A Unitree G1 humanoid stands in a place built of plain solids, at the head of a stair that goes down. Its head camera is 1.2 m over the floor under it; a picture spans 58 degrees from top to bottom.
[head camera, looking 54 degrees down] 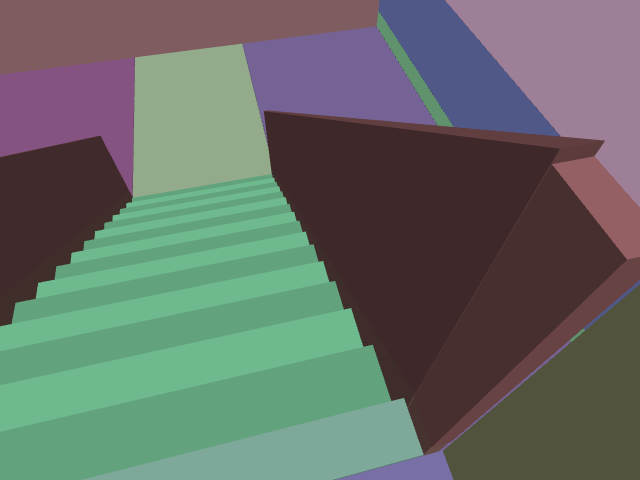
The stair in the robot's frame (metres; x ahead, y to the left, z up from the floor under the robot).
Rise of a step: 0.16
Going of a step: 0.23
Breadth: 1.60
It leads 14 degrees to the left of straight ahead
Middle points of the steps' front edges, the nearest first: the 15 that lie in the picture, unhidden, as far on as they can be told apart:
0.38 0.60 -0.16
0.60 0.65 -0.33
0.82 0.71 -0.49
1.03 0.76 -0.66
1.25 0.81 -0.82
1.47 0.87 -0.99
1.69 0.92 -1.15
1.91 0.97 -1.32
2.13 1.02 -1.48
2.35 1.08 -1.64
2.56 1.13 -1.81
2.78 1.18 -1.97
3.00 1.24 -2.14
3.22 1.29 -2.30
3.44 1.34 -2.47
